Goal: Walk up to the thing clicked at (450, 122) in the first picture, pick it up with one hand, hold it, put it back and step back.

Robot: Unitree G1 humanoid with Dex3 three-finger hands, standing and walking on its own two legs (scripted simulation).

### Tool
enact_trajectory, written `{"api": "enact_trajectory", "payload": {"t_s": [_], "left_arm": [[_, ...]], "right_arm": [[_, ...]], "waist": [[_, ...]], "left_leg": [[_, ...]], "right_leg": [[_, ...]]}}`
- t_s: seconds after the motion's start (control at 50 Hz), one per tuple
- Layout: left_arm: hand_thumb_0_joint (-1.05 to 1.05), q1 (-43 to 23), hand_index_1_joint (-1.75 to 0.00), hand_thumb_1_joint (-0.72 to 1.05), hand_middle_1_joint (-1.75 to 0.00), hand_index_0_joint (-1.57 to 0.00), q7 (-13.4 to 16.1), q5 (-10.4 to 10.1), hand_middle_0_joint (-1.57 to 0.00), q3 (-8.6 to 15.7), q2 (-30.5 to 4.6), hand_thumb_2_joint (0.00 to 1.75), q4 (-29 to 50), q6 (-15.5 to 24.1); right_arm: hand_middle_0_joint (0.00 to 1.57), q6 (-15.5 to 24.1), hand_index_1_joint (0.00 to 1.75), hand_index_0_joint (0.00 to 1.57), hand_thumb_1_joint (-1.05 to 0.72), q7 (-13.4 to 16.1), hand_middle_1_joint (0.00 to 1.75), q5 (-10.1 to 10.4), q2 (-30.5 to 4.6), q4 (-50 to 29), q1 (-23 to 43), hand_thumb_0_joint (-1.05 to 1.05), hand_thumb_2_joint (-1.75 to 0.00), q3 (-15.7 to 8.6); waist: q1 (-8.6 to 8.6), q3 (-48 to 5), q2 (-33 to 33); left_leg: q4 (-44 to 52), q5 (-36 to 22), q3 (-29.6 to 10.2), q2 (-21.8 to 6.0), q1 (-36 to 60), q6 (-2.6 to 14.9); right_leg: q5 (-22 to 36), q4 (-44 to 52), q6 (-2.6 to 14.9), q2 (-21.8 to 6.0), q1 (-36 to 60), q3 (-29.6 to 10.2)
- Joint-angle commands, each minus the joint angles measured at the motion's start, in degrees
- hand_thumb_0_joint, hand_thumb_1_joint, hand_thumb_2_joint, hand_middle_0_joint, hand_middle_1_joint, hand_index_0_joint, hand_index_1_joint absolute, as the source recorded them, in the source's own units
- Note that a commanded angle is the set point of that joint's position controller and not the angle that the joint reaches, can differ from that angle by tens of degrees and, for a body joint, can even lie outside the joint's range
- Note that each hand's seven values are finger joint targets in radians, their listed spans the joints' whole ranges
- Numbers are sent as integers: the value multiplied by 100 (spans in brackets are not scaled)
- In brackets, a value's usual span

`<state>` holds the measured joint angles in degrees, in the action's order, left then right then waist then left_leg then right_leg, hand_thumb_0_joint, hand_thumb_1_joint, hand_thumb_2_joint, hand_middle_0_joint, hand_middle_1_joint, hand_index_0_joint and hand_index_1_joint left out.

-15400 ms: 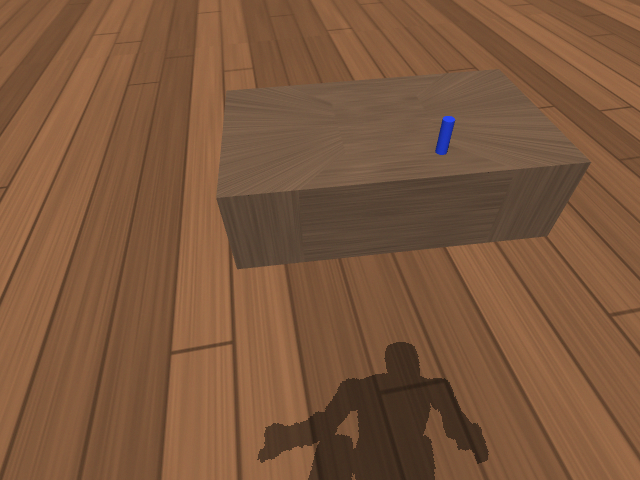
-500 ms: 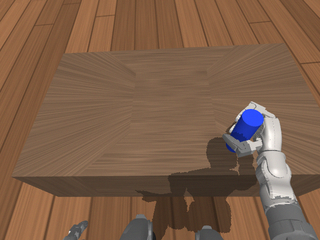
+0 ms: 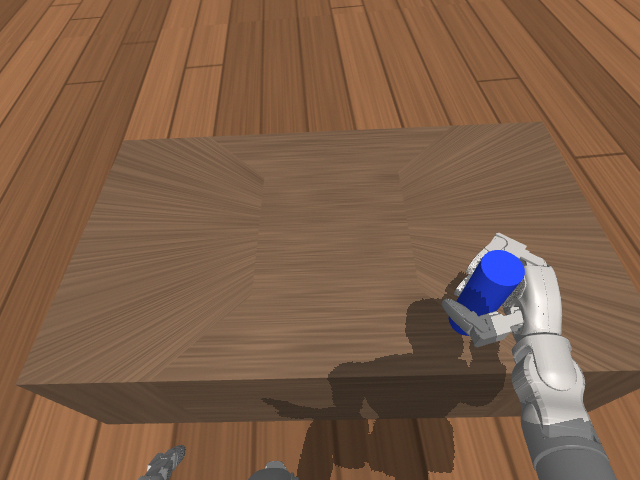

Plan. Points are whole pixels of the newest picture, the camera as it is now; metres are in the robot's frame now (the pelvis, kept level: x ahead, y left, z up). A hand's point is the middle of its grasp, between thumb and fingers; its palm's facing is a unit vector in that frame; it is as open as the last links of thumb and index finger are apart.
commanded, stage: lift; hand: right
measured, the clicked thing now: (481, 297) +0.34 -0.16 +0.05
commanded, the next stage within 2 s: hold in 0.18 s
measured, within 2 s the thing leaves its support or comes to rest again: neither
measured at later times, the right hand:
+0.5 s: hand (484, 298) +0.33 -0.16 +0.06, palm faces +0.06 +1.00 +0.00, open 7.8 cm
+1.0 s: hand (492, 302) +0.32 -0.16 +0.07, palm faces +0.07 +1.00 +0.00, open 7.8 cm
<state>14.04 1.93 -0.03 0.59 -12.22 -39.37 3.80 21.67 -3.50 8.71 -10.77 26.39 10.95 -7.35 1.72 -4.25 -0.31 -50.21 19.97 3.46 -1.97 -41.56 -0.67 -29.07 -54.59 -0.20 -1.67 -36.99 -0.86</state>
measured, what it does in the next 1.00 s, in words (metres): stands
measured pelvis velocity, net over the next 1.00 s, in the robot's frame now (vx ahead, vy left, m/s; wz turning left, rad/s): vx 0.00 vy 0.00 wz -0.01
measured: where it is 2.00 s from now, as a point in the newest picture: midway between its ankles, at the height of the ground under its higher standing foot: outside the picture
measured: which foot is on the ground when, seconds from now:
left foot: down 0.00-1.00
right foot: down 0.00-1.00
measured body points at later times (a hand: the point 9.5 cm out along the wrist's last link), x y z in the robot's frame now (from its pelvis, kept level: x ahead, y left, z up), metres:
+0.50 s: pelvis +0.00 +0.00 +0.01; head +0.05 -0.01 +0.46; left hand +0.13 +0.25 -0.10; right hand +0.32 -0.21 +0.06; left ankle +0.05 +0.13 -0.69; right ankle -0.02 -0.12 -0.69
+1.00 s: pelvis +0.00 +0.00 +0.02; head +0.04 +0.00 +0.47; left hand +0.13 +0.25 -0.09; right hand +0.31 -0.21 +0.07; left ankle +0.05 +0.13 -0.69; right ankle -0.02 -0.12 -0.69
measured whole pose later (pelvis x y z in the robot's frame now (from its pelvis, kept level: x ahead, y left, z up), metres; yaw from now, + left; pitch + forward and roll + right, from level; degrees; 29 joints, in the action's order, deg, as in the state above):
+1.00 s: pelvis +0.00 +0.00 +0.02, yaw +0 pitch +6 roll +1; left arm 13.1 3.2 -0.5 0.0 -12.2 -39.2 4.0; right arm 19.1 -4.6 10.0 -10.6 21.4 5.3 -6.7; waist 1.0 -2.5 -0.5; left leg -43.9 17.5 3.8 -1.8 -32.7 -0.4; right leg -26.1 -47.9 -0.4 -1.6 -28.2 -1.1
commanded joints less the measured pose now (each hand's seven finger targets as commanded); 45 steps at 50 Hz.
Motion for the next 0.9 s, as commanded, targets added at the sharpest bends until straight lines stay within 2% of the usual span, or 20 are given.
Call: {"api": "enact_trajectory", "payload": {"t_s": [0.0, 0.02, 0.04, 0.08, 0.12, 0.14, 0.16, 0.22, 0.3, 0.34, 0.44, 0.48, 0.54, 0.56, 0.6, 0.66, 0.74, 0.78, 0.84, 0.88], "left_arm": [[0, 111, -30, 90, -29, -18, 55, -30, -19, 368, -972, 90, 574, 182], [0, 80, -30, 89, -30, -19, 48, -24, -19, 310, -858, 90, 638, 180], [0, 90, -30, 89, -30, -19, 51, -40, -19, 301, -854, 90, 649, 179], [0, 4, -30, 89, -30, -19, 66, -58, -19, 293, -873, 90, 668, 196], [0, 52, -30, 90, -30, -19, 56, -43, -19, 304, -873, 90, 655, 187], [0, 26, -30, 90, -30, -19, 77, -45, -19, 324, -900, 90, 652, 184], [0, -8, -30, 90, -30, -19, 69, -50, -19, 297, -857, 90, 690, 188], [0, 26, -30, 90, -30, -19, 79, -43, -19, 304, -851, 90, 663, 185], [0, -93, -30, 89, -30, -19, 78, -56, -19, 282, -864, 90, 682, 201], [0, -94, -30, 89, -30, -19, 85, -52, -19, 283, -858, 91, 713, 197], [0, -72, -30, 89, -30, -19, 95, -61, -20, 302, -891, 91, 703, 185], [0, -77, -30, 89, -30, -19, 101, -59, -20, 274, -847, 91, 698, 202], [0, -118, -30, 89, -30, -19, 113, -64, -20, 254, -801, 91, 690, 201], [0, -157, -30, 90, -30, -19, 124, -65, -19, 288, -865, 91, 690, 210], [0, -150, -30, 90, -30, -20, 127, -63, -20, 227, -776, 90, 719, 218], [0, -156, -30, 90, -30, -19, 151, -61, -19, 264, -831, 90, 665, 210], [0, -261, -30, 90, -30, -19, 152, -64, -20, 184, -723, 91, 737, 218], [0, -274, -30, 90, -30, -20, 148, -73, -19, 241, -817, 90, 698, 227], [0, -312, -30, 89, -30, -19, 158, -77, -20, 155, -708, 90, 765, 230], [0, -238, -30, 90, -30, -19, 170, -72, -19, 234, -818, 90, 706, 250]], "right_arm": [[137, 389, 147, 139, -35, -66, 147, 91, -616, -1051, 1331, 0, -134, -210], [137, 462, 148, 140, -35, -71, 148, 102, -632, -1668, 1727, 0, -135, -109], [136, 451, 147, 139, -34, -40, 147, 114, -732, -1546, 1703, 0, -135, -245], [136, 335, 146, 138, -37, -55, 146, 115, -582, -970, 1062, 0, -134, -186], [136, 425, 146, 138, -37, -48, 146, 119, -631, -1696, 1647, 0, -134, -106], [136, 381, 146, 138, -36, -41, 146, 103, -687, -1320, 1373, 0, -134, -221], [135, 385, 145, 137, -36, -44, 145, 104, -600, -1563, 1489, 0, -133, -86], [135, 389, 146, 138, -35, -43, 146, 124, -623, -1594, 1458, 0, -134, -147], [134, 305, 143, 137, -33, -2, 143, 124, -605, -1286, 1079, 0, -130, -185], [135, 367, 144, 137, -36, -26, 144, 140, -578, -1772, 1365, 0, -131, -53], [136, 315, 144, 138, -33, -35, 144, 138, -594, -1586, 1085, 0, -131, -84], [136, 336, 144, 138, -35, -46, 144, 178, -570, -1822, 1345, 0, -131, -68], [134, 290, 143, 137, -34, -22, 143, 150, -666, -1555, 928, 0, -130, -213], [135, 251, 142, 137, -37, -49, 142, 155, -575, -1457, 869, 0, -130, -111], [136, 301, 144, 137, -37, -45, 144, 152, -616, -1977, 1233, 0, -131, -87], [136, 220, 144, 138, -40, -55, 144, 155, -600, -1567, 837, 0, -132, -124], [136, 262, 144, 138, -39, -4, 144, 157, -736, -1949, 1039, 0, -131, -235], [137, 176, 145, 139, -41, -47, 145, 152, -587, -1560, 671, 0, -132, -103], [136, 249, 143, 138, -38, -62, 143, 179, -665, -2100, 1247, 0, -130, -109], [136, 118, 144, 138, -38, -89, 144, 187, -538, -1257, 417, 0, -131, -166]], "waist": [[80, -1667, -68], [10, -1877, -239], [-13, -1908, -87], [6, -1565, 125], [-12, -1847, -227], [-15, -1662, -130], [19, -1602, -126], [-2, -1753, -52], [-47, -1352, 3], [-33, -1516, -146], [-11, -1584, -37], [2, -1564, -140], [-83, -1460, 62], [-18, -1273, 120], [-35, -1631, -83], [-42, -1278, 22], [-108, -1367, -100], [-81, -1080, -6], [-59, -1335, -174], [-33, -1126, 226]], "left_leg": [[500, -1357, -20, 198, 1395, 179], [518, -1432, -50, 167, 1606, 188], [580, -1456, -70, 162, 1757, 176], [638, -1379, -48, 161, 1761, 152], [618, -1485, -65, 159, 1775, 184], [668, -1409, -59, 164, 1737, 169], [713, -1301, -51, 170, 1752, 164], [723, -1501, -73, 141, 1920, 161], [826, -1211, -45, 161, 1816, 147], [833, -1180, -43, 161, 1865, 158], [833, -1495, -31, 166, 1947, 167], [842, -1456, -34, 159, 1925, 166], [957, -1321, -75, 132, 2088, 138], [1001, -1276, -59, 139, 2007, 119], [971, -1512, -79, 115, 2158, 139], [1012, -1454, -46, 125, 2108, 122], [1094, -1237, -70, 116, 2213, 126], [1103, -1165, -21, 142, 2064, 123], [1112, -1227, -57, 126, 2174, 134], [1145, -1275, -36, 133, 2159, 107]], "right_leg": [[2149, 1016, -48, 36, 556, -146], [2112, 1012, -37, 75, 602, -75], [2007, 1015, -3, 103, 575, -30], [1864, 1072, 13, 113, 416, -23], [2061, 1092, -21, 100, 686, -26], [1984, 1091, -6, 109, 628, -12], [1821, 1152, 6, 106, 600, -26], [1948, 1125, 14, 124, 639, 5], [1674, 1266, 24, 119, 539, -20], [1652, 1300, 10, 107, 714, -29], [2033, 1296, -9, 97, 822, -25], [1995, 1308, -9, 97, 868, -26], [1710, 1315, 44, 138, 713, 36], [1648, 1343, 58, 131, 669, 31], [1880, 1327, 37, 138, 922, 48], [1832, 1372, 35, 139, 776, 33], [1618, 1461, 38, 141, 858, 45], [1571, 1522, 39, 122, 769, 14], [1631, 1511, 29, 121, 967, 22], [1663, 1493, 58, 129, 802, 31]]}}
